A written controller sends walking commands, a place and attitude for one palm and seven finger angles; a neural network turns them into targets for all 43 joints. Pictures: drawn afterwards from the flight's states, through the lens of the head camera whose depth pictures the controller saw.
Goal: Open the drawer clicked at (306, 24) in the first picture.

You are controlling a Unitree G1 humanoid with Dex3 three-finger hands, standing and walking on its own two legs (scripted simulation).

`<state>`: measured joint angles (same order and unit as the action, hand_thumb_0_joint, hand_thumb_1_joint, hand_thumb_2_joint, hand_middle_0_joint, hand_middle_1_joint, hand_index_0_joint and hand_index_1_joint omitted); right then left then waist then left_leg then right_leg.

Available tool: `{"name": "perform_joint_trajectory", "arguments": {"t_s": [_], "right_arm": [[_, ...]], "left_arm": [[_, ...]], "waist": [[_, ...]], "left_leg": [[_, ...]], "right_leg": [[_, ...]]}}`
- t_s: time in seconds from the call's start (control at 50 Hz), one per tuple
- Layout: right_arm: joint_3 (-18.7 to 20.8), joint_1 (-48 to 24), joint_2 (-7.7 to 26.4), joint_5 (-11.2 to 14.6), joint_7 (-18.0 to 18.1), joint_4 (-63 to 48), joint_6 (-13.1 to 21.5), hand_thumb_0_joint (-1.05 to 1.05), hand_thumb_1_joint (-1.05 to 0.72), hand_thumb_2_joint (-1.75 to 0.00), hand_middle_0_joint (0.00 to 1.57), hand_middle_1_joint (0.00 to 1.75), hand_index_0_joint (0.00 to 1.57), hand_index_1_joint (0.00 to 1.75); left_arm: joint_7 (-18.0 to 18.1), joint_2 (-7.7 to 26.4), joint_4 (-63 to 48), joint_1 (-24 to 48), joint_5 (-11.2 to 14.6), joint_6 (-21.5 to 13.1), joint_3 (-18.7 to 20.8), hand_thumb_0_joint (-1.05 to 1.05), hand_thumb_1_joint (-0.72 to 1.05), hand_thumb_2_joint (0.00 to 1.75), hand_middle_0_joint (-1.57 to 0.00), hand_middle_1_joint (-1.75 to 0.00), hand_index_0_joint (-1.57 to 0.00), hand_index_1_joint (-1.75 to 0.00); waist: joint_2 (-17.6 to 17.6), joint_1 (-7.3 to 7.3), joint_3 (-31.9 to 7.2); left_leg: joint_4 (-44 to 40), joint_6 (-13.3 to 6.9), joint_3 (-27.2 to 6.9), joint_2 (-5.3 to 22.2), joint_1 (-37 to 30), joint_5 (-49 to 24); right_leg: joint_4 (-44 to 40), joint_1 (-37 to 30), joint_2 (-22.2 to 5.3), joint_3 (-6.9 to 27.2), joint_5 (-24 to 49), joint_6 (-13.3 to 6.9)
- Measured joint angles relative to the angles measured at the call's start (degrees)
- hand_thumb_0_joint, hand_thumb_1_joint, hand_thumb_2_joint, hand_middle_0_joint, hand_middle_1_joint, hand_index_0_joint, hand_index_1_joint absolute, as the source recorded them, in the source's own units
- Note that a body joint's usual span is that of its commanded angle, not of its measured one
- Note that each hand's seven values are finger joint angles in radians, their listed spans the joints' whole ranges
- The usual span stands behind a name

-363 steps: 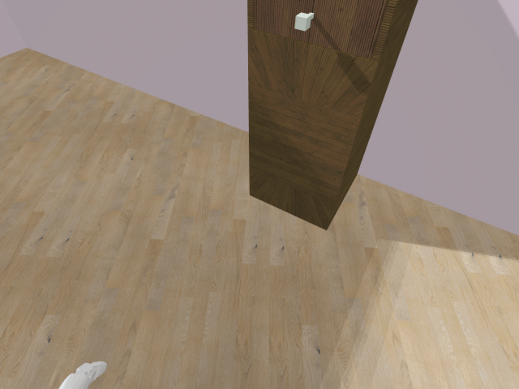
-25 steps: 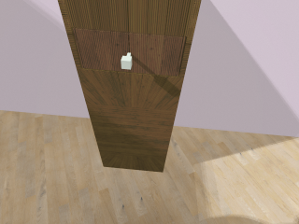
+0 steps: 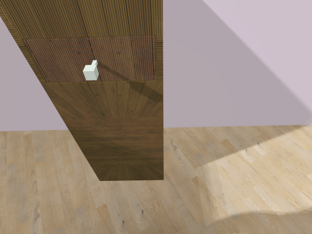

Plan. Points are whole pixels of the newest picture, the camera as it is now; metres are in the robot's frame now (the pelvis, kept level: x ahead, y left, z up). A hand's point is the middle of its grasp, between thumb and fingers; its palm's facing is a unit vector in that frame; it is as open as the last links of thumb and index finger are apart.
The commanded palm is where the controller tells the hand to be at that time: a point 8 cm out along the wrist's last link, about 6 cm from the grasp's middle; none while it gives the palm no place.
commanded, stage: come to a stop and stand still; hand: left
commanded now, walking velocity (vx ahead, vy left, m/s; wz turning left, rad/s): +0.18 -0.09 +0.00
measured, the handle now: (92, 69) +0.55 +0.21 +0.15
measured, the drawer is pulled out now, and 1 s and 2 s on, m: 0.00 0.00 0.00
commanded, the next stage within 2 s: look again from close up in 1.12 s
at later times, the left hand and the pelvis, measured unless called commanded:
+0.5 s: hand out of the picture +0.04 +0.15 -0.17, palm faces +0.07 -0.98 -0.19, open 7.4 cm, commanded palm none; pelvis +0.04 -0.01 +0.00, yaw -1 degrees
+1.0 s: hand out of the picture +0.06 +0.21 -0.17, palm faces +0.02 -0.98 -0.22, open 7.4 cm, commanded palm none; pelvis +0.02 +0.03 +0.00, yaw +0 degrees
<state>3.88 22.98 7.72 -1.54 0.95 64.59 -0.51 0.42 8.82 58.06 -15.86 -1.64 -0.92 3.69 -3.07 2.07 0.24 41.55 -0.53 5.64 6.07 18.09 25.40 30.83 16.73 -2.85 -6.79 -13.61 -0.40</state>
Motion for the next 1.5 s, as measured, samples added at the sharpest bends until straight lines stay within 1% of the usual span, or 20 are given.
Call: {"name": "perform_joint_trajectory", "arguments": {"t_s": [0.06,0.1,0.14,0.2,0.24,0.26,0.3,0.34,0.4,0.5,0.6,0.66,0.7,0.74,0.82,0.9,1.04,1.12,1.34,1.5], "right_arm": [[0.2,-1.4,1.1,-0.1,-0.6,-0.2,-1.0,0.0,-0.91,-0.89,0.2,0.3,0.2,0.3],[0.3,-2.8,1.5,-0.1,-0.8,-1.2,-0.9,0.01,-0.91,-0.89,0.2,0.3,0.2,0.3],[0.1,-4.5,1.8,0.1,-0.5,-2.4,-0.4,0.01,-0.91,-0.89,0.19,0.3,0.2,0.3],[-0.6,-7.5,1.8,0.6,0.1,-3.8,0.3,0.0,-0.91,-0.89,0.19,0.3,0.2,0.3],[-0.9,-9.2,1.8,0.9,0.6,-4.4,0.5,0.0,-0.92,-0.89,0.19,0.3,0.2,0.3],[-0.9,-9.9,2.0,1.1,0.7,-4.8,0.6,0.0,-0.92,-0.89,0.19,0.3,0.2,0.3],[-1.0,-11.5,1.2,1.1,0.9,-5.0,0.4,0.0,-0.92,-0.89,0.19,0.3,0.2,0.3],[-1.4,-12.9,0.5,1.1,1.0,-5.7,0.1,0.0,-0.92,-0.89,0.19,0.3,0.2,0.3],[-1.6,-14.9,0.1,1.1,1.1,-6.8,-0.2,0.0,-0.92,-0.89,0.19,0.3,0.2,0.3],[-1.2,-16.9,0.3,1.0,0.6,-7.9,-1.1,0.0,-0.91,-0.89,0.2,0.3,0.2,0.3],[-0.3,-15.4,0.4,1.1,0.2,-7.9,-1.5,-0.01,-0.92,-0.89,0.2,0.3,0.21,0.3],[-0.7,-12.9,1.8,0.8,-0.6,-9.1,-1.7,-0.01,-0.93,-0.89,0.2,0.3,0.21,0.3],[-0.8,-10.7,2.6,0.5,-1.0,-9.6,-1.8,-0.01,-0.92,-0.89,0.2,0.3,0.2,0.3],[-1.1,-8.6,3.2,0.3,-1.2,-9.8,-1.6,-0.01,-0.92,-0.89,0.2,0.3,0.2,0.3],[-1.8,-5.4,3.6,0.0,-1.1,-9.4,-1.7,0.0,-0.91,-0.89,0.19,0.3,0.2,0.3],[-2.6,-4.5,3.5,0.0,-1.0,-7.9,-2.0,0.0,-0.91,-0.89,0.19,0.3,0.2,0.3],[-3.3,-5.2,1.9,0.2,-1.2,-6.5,-1.6,0.01,-0.91,-0.89,0.2,0.3,0.2,0.3],[-3.4,-6.0,1.8,0.4,-0.9,-5.8,-0.7,0.01,-0.92,-0.89,0.2,0.3,0.21,0.3],[-3.2,-8.4,2.1,0.8,-0.8,-4.2,-0.4,0.01,-0.91,-0.89,0.2,0.3,0.2,0.3],[-3.1,-9.4,2.2,1.0,-0.6,-3.6,0.3,0.0,-0.91,-0.89,0.2,0.3,0.2,0.3]], "left_arm": [[0.8,-1.4,0.2,-1.3,0.2,-0.9,-0.3,0.01,0.92,0.89,-0.19,-0.3,-0.19,-0.3],[1.4,-2.0,1.0,-2.6,0.2,-0.9,-0.5,0.01,0.93,0.89,-0.19,-0.3,-0.2,-0.3],[1.5,-2.7,2.0,-3.6,0.2,-0.9,-1.1,0.01,0.93,0.89,-0.19,-0.3,-0.2,-0.3],[1.5,-4.0,3.0,-4.5,0.2,-0.6,-2.2,0.01,0.92,0.89,-0.19,-0.3,-0.2,-0.3],[1.4,-4.7,3.6,-4.9,0.4,-0.2,-2.7,0.01,0.92,0.89,-0.2,-0.3,-0.2,-0.3],[1.4,-5.0,3.7,-5.1,0.6,0.1,-2.8,0.01,0.92,0.89,-0.2,-0.3,-0.2,-0.3],[1.7,-4.7,3.8,-4.6,0.7,1.0,-2.6,0.01,0.92,0.89,-0.2,-0.3,-0.2,-0.3],[2.1,-4.3,3.3,-4.2,0.7,1.4,-2.5,0.01,0.91,0.89,-0.2,-0.3,-0.2,-0.3],[2.2,-3.6,2.4,-2.8,0.7,1.8,-2.6,0.01,0.91,0.89,-0.2,-0.3,-0.2,-0.3],[2.2,-2.4,0.7,-1.5,0.3,1.9,-2.1,0.01,0.91,0.89,-0.2,-0.3,-0.2,-0.3],[2.2,-0.6,0.3,-1.9,0.2,2.1,-1.6,0.01,0.91,0.89,-0.2,-0.3,-0.2,-0.3],[2.9,0.2,-1.1,-2.6,0.0,1.9,-2.2,0.01,0.91,0.89,-0.2,-0.3,-0.2,-0.3],[2.9,0.8,-2.1,-2.8,0.2,1.8,-2.5,0.01,0.91,0.89,-0.2,-0.3,-0.2,-0.3],[2.7,1.4,-3.0,-2.4,0.3,1.9,-2.5,0.01,0.91,0.89,-0.2,-0.3,-0.2,-0.3],[2.2,2.0,-4.7,-0.6,0.4,2.1,-2.5,0.01,0.91,0.89,-0.2,-0.3,-0.2,-0.3],[1.6,1.9,-5.6,0.4,0.4,1.5,-2.7,0.01,0.91,0.89,-0.19,-0.3,-0.2,-0.3],[1.4,1.0,-3.1,-3.0,0.5,1.4,-3.4,0.01,0.91,0.89,-0.19,-0.3,-0.2,-0.3],[1.4,0.5,-0.7,-4.8,0.6,1.5,-3.9,0.01,0.91,0.89,-0.19,-0.3,-0.2,-0.3],[1.3,-0.7,2.6,-7.3,0.2,0.8,-4.3,0.01,0.91,0.89,-0.2,-0.3,-0.2,-0.3],[1.3,-1.0,4.6,-7.9,0.2,0.4,-4.7,0.01,0.91,0.89,-0.2,-0.3,-0.2,-0.3]], "waist": [[0.2,-1.03,-0.5],[0.8,-1.13,-0.8],[1.4,-1.27,-0.7],[1.7,-2.24,0.3],[1.6,-2.91,1.0],[1.3,-3.13,1.3],[3.1,-3.73,2.2],[4.4,-4.43,2.9],[4.5,-4.73,4.0],[1.9,-4.43,4.8],[1.2,-2.82,3.4],[1.1,-2.15,2.5],[1.2,-1.48,1.7],[1.6,-0.9,0.9],[1.9,-0.25,0.0],[1.8,-0.75,0.7],[1.8,-1.43,0.4],[2.4,-1.53,0.5],[3.5,-2.99,0.0],[3.5,-3.0,-0.5]], "left_leg": [[14.0,-0.8,-0.5,-0.7,6.0,0.3],[16.4,-0.5,0.1,-0.7,8.2,-2.5],[12.7,0.2,0.5,-1.0,8.4,-4.7],[1.5,1.2,0.4,-1.6,5.7,-7.4],[-7.1,1.5,0.2,-2.2,2.4,-12.4],[-10.0,0.7,0.1,-2.2,0.9,-15.9],[-9.7,-1.3,0.7,-3.3,0.1,-14.7],[-9.8,-2.1,1.6,-3.9,-0.4,-13.3],[-11.0,-2.5,2.2,-4.5,-0.5,-13.9],[-11.1,-2.3,2.1,-4.0,0.7,-15.1],[-10.4,-1.5,1.9,-3.9,1.1,-15.1],[-7.4,-0.7,1.3,-3.7,2.0,-12.2],[-6.2,-1.5,1.1,-3.9,2.2,-12.4],[-5.2,-3.1,1.2,-4.3,2.5,-12.5],[-6.2,-4.7,1.3,-5.6,3.4,-12.9],[-9.2,-5.2,1.5,-6.8,3.7,-15.3],[-13.3,-4.7,1.4,-7.5,2.3,-16.2],[-14.0,-5.1,1.5,-7.6,1.6,-17.9],[-16.7,-5.1,1.2,-8.4,0.7,-18.4],[-17.2,-4.8,1.5,-8.2,0.0,-18.1]], "right_leg": [[-2.7,-2.8,0.9,-1.1,-0.4,-1.0],[-5.1,-4.8,1.5,-1.5,0.0,-1.3],[-6.6,-6.2,2.0,-1.6,0.2,-1.5],[-6.8,-7.3,3.0,-1.4,-0.5,-1.5],[-4.8,-7.4,3.5,-1.2,-2.0,-1.2],[-3.2,-7.2,3.8,-1.2,-3.1,-1.0],[-1.1,-7.1,2.6,-0.6,-4.1,-0.4],[-0.5,-6.9,1.8,0.1,-4.0,-0.1],[0.6,-5.9,1.2,0.7,-5.3,0.0],[0.4,-4.7,1.7,0.6,-4.1,-0.3],[0.9,-4.4,1.7,0.4,-3.9,-0.6],[1.4,-4.6,2.0,0.5,-4.0,-0.3],[2.8,-4.5,1.8,0.5,-4.8,-0.2],[4.4,-4.0,1.3,0.5,-5.9,0.0],[6.0,-2.1,1.4,2.1,-9.0,-1.2],[4.7,-1.0,1.5,3.8,-7.4,-1.6],[0.1,-2.5,1.9,5.0,-4.4,-0.6],[-0.9,-3.3,2.0,5.4,-2.2,0.2],[-2.6,-3.8,1.8,5.9,-2.3,0.0],[-3.5,-4.6,2.0,6.3,-2.1,0.9]]}}
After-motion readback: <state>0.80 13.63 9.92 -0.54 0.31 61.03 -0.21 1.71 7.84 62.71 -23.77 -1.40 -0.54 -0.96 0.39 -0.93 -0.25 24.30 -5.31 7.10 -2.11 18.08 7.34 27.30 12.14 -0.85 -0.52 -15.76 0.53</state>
